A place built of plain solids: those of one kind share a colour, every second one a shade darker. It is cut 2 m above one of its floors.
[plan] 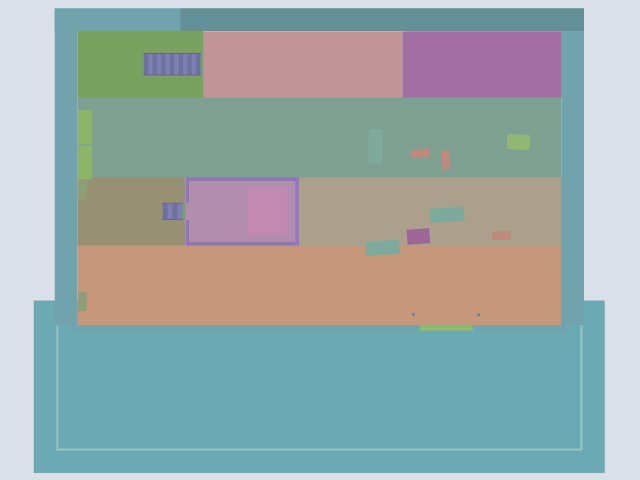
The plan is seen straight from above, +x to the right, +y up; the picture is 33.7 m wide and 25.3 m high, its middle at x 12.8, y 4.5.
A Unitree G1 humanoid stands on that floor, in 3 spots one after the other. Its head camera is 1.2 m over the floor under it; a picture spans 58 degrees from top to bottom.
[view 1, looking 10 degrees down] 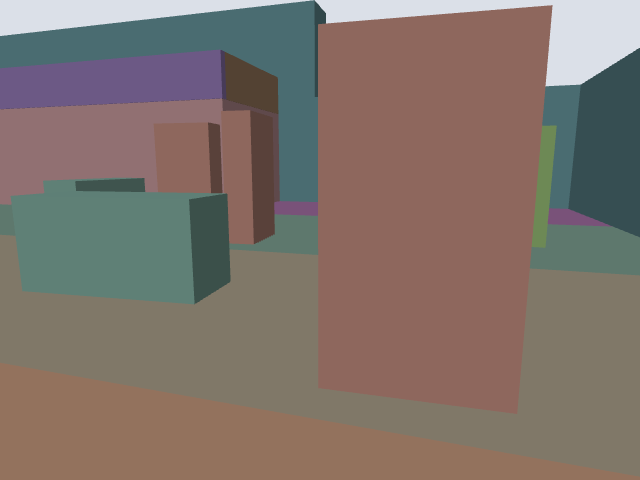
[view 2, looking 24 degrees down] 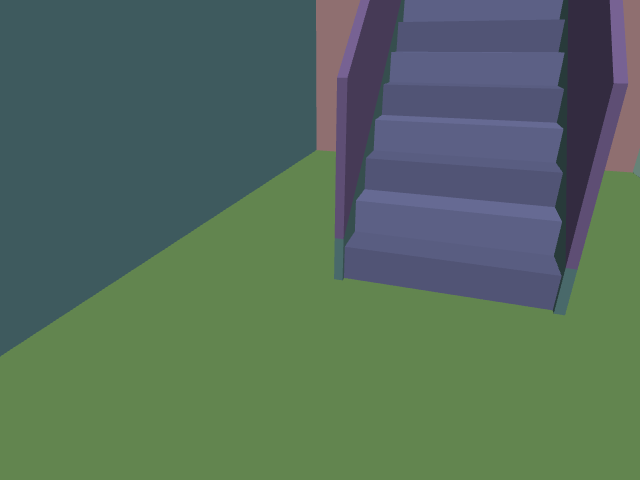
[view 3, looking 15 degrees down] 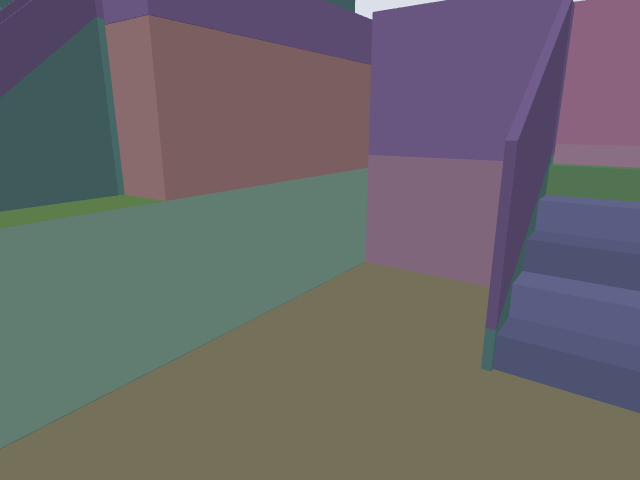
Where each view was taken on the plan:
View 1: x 22.51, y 2.41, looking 107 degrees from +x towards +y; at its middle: cabinet_bind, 2.20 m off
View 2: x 1.41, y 13.76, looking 18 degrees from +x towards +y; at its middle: floor_hall3a_asphalt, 2.95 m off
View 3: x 2.41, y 6.01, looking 35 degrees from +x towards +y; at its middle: floor_hall2a_asphalt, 4.63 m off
